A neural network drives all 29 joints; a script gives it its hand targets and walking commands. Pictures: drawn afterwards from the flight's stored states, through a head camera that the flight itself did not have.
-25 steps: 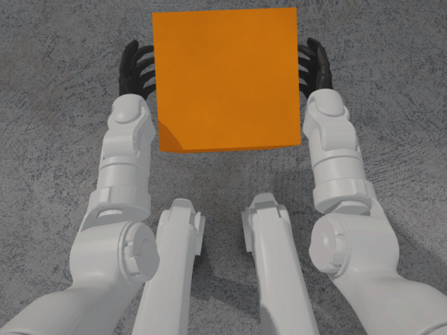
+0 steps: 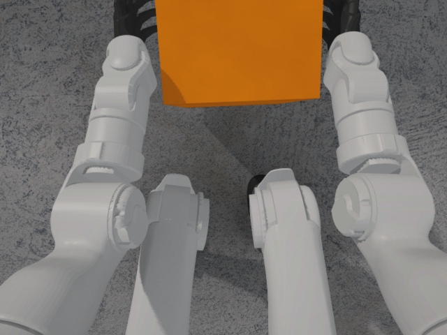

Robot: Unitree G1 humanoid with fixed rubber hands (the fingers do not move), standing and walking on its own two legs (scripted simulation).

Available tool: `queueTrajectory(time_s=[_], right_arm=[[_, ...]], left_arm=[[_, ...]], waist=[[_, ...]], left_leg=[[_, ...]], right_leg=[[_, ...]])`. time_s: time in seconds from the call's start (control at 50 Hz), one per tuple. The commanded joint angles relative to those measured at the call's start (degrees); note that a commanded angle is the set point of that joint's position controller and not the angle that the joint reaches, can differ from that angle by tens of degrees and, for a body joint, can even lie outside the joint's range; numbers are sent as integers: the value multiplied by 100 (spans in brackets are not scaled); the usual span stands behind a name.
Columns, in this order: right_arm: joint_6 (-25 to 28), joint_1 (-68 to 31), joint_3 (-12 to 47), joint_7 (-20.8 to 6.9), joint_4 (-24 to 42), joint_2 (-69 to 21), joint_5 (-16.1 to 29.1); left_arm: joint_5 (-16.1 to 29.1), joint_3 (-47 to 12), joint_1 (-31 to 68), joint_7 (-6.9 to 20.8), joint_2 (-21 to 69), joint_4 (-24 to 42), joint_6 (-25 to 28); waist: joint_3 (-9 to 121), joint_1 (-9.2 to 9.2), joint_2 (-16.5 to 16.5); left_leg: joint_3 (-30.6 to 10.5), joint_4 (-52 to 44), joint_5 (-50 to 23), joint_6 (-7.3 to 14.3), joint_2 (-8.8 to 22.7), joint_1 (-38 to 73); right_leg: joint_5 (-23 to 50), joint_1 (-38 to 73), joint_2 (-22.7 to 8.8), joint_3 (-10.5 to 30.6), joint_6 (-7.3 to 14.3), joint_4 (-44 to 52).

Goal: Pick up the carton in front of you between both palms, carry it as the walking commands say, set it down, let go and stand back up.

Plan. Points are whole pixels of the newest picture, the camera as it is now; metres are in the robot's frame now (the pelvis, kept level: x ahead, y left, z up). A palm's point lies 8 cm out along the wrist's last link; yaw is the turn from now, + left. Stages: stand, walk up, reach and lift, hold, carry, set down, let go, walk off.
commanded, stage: set down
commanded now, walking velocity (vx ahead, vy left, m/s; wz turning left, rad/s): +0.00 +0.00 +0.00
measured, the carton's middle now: (234, 44) +0.52 -0.05 -0.24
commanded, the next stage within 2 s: none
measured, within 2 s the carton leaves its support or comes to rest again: rests again in 0.46 s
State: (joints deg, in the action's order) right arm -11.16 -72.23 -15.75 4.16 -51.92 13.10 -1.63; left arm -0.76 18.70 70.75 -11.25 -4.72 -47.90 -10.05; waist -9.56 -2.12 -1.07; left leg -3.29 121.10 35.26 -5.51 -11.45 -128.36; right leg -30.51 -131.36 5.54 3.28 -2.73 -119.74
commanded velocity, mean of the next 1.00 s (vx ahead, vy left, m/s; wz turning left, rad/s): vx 0.00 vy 0.00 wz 0.00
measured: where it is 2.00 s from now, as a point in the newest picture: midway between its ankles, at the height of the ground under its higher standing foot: (218, 233)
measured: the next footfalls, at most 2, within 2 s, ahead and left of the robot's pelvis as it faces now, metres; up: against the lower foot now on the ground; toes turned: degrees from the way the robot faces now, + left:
none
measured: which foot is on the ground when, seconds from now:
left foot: down 0.00-1.00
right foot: down 0.00-1.00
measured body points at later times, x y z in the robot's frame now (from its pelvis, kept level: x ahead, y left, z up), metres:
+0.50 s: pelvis +0.00 +0.00 -0.02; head +0.35 -0.02 +0.26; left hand +0.53 +0.11 -0.19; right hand +0.51 -0.20 -0.19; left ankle +0.10 +0.12 -0.36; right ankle +0.11 -0.12 -0.36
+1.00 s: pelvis -0.01 +0.00 -0.03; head +0.34 -0.03 +0.25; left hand +0.53 +0.11 -0.19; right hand +0.52 -0.20 -0.20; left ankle +0.10 +0.12 -0.36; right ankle +0.11 -0.12 -0.36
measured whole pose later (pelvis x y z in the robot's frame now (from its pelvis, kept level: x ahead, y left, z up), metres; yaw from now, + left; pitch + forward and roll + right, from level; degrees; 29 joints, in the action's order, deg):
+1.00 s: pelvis -0.01 +0.00 -0.03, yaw +0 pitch +36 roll +1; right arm -7.4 -78.6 -19.5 -1.8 -63.6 15.6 -6.6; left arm -5.6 22.2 77.4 -3.8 -8.4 -59.9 -6.9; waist -17.1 -2.1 -2.6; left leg -1.0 126.9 35.0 -3.4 -8.7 -127.7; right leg -31.0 -130.1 2.6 1.9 -1.4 -125.6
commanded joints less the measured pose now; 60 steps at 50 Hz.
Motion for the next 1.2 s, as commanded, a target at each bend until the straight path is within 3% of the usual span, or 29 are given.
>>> queueTrajectory(time_s=[0.0, 0.12, 0.28, 0.54, 0.92, 1.0, 1.04, 1.08, 1.12, 1.18], right_arm=[[252, -3413, 2249, -1398, 753, -5182, 637], [219, -3108, 1929, -1521, 254, -5203, 413], [329, -3385, 1747, -1562, 175, -4854, 337], [489, -3467, 1539, -1459, -219, -4372, 289], [397, -2928, 697, -1502, -991, -3227, -334], [551, -2712, 384, -1257, -1159, -2123, -387], [727, -2060, -104, -815, -1245, -265, -430], [989, -1677, -288, -277, -1243, 1492, -165], [1135, -1810, 1, -98, -1290, 1758, 284], [1266, -2060, 497, -114, -1075, 1780, 863]], left_arm=[[536, -2824, 3788, 1386, 5367, 642, 164], [348, -2449, 3465, 1472, 5287, 160, 163], [196, -2050, 3497, 1525, 4968, -210, 236], [248, -1850, 3623, 1649, 4460, -531, 364], [-352, -947, 3058, 1737, 3216, -1197, 266], [-393, -715, 2745, 1531, 2288, -1210, 380], [-416, -332, 2122, 1105, 368, -1214, 515], [-103, -195, 1768, 593, -1422, -1187, 716], [403, -511, 1899, 433, -1680, -1187, 814], [944, -996, 2022, 409, -1657, -1065, 933]], waist=[[7385, -255, -391], [6381, -264, -259], [5707, -180, -144], [4935, -189, -190], [3532, -153, -178], [3651, -162, -107], [3780, -167, -33], [4069, -205, 7], [4431, -191, 27], [4859, -135, 36]], left_leg=[[834, -819, -2287, 202, 39, 3080], [731, -773, -2056, 261, 22, 2605], [661, -669, -1873, 350, 40, 2188], [646, -463, -1604, 391, 78, 1691], [532, -524, -823, 440, 206, 1246], [554, -493, -858, 336, 292, 1460], [584, -485, -852, 235, 401, 1668], [569, -450, -930, 189, 514, 1944], [523, -380, -1202, 185, 601, 2065], [500, -291, -1606, 204, 703, 2170]], right_leg=[[2515, 4095, 153, -670, 137, 602], [2194, 3440, 153, -675, 185, 526], [1925, 3039, 119, -604, 258, 439], [1799, 2932, 70, -478, 349, 292], [928, 2287, -56, -333, 417, 343], [897, 2482, -162, -360, 308, 328], [917, 2713, -266, -372, 203, 385], [1011, 2990, -377, -360, 145, 380], [1312, 3131, -451, -302, 156, 277], [1769, 3263, -521, -231, 181, 148]])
